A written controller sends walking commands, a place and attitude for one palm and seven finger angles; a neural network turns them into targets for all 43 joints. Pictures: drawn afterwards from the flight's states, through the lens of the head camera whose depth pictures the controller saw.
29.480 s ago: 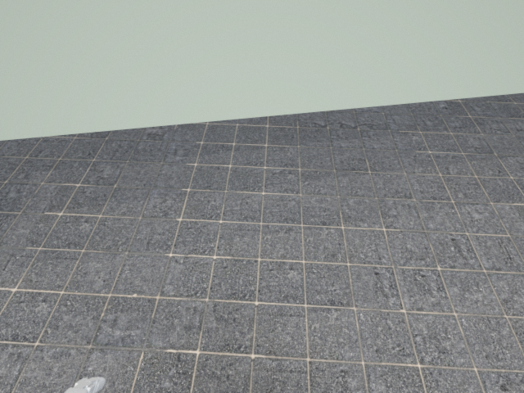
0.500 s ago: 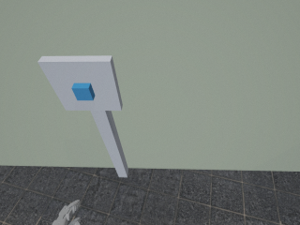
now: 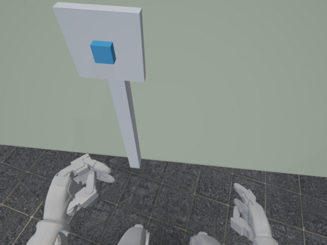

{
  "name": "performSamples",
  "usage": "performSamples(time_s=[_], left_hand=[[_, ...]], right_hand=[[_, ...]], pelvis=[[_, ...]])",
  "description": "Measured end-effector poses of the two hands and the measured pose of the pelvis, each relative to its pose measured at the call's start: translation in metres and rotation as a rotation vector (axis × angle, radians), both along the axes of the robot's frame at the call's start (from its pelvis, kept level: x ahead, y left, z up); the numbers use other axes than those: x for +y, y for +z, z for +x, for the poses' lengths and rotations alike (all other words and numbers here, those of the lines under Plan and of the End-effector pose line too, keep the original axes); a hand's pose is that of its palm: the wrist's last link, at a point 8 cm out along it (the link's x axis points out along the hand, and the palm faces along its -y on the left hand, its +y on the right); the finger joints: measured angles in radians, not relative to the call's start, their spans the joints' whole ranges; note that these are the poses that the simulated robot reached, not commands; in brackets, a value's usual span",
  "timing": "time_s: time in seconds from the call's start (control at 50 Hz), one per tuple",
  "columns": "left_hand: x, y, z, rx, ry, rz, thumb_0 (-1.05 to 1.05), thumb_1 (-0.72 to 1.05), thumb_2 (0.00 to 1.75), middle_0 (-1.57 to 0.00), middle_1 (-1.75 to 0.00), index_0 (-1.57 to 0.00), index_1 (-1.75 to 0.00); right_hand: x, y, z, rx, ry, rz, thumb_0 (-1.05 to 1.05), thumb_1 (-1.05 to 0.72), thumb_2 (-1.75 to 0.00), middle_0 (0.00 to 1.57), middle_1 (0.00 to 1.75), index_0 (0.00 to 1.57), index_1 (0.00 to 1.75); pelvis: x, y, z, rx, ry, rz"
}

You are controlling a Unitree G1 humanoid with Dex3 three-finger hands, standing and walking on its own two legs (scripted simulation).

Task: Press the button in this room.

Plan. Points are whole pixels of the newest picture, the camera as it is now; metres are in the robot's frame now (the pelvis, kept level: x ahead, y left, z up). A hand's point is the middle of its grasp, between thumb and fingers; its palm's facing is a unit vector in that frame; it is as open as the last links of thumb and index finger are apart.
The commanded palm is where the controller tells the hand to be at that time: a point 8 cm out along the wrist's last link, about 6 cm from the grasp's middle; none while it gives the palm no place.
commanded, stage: raise the hand and make a fist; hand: left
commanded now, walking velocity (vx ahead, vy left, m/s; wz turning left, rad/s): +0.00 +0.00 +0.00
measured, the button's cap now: (104, 51) +0.57 +0.23 +0.15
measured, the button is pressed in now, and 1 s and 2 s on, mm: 0 0 0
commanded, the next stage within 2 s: aim a knuckle at the button in 1.36 s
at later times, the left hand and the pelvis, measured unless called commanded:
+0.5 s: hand (80, 167) +0.25 +0.20 +0.10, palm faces +0.01 -1.00 -0.05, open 3.1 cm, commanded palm +0.22 +0.25 +0.11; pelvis +0.03 +0.02 +0.03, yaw -1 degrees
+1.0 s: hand (68, 138) +0.28 +0.22 +0.15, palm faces +0.02 -1.00 -0.06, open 3.1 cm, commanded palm +0.25 +0.27 +0.15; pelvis +0.05 +0.01 +0.05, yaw -1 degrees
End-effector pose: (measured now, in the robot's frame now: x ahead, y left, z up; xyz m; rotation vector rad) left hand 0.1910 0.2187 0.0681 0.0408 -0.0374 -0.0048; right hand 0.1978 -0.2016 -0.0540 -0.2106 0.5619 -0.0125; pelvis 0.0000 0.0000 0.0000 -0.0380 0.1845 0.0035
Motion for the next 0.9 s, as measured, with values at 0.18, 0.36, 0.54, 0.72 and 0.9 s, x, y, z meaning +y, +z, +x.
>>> performSamples(time_s=[0.18, 0.36, 0.54, 0.72, 0.9], left_hand=[[0.008, 0.01, 0.022, 0.123, -0.017, -0.007, 0.02, 0.9, 0.9, -1.09, -1.27, -1.09, -1.28], [0.024, 0.026, 0.025, 0.064, 0.007, 0.013, 0.02, 0.9, 0.9, -1.25, -1.45, -1.25, -1.45], [0.033, 0.041, 0.036, 0.045, 0.024, 0.011, 0.02, 0.9, 0.9, -1.29, -1.49, -1.29, -1.5], [0.041, 0.059, 0.048, 0.047, 0.025, 0.019, 0.02, 0.9, 0.9, -1.3, -1.5, -1.3, -1.5], [0.05, 0.077, 0.062, 0.035, 0.024, 0.024, 0.02, 0.9, 0.9, -1.3, -1.5, -1.3, -1.5]], right_hand=[[-0.009, -0.007, -0.059, 0.148, -0.145, 0.009, 0.02, -0.9, -0.89, 0.21, 0.3, 0.2, 0.3], [-0.033, 0.01, -0.047, 0.114, -0.163, -0.074, 0.02, -0.9, -0.89, 0.2, 0.3, 0.2, 0.29], [-0.019, 0.033, 0.001, 0.001, -0.113, -0.055, 0.02, -0.91, -0.9, 0.2, 0.3, 0.2, 0.29], [0.004, 0.04, 0.023, -0.021, -0.053, 0.001, 0.02, -0.91, -0.89, 0.2, 0.3, 0.2, 0.3], [-0.003, 0.037, 0.013, 0.026, -0.062, -0.001, 0.02, -0.9, -0.89, 0.2, 0.3, 0.2, 0.3]], pelvis=[[0.01, 0.019, 0.009, -0.015, -0.026, 0.01], [0.018, 0.025, 0.02, -0.021, -0.026, 0.009], [0.02, 0.033, 0.032, -0.041, -0.018, 0.006], [0.018, 0.042, 0.041, -0.064, -0.01, 0.006], [0.015, 0.05, 0.046, -0.089, -0.01, 0.01]])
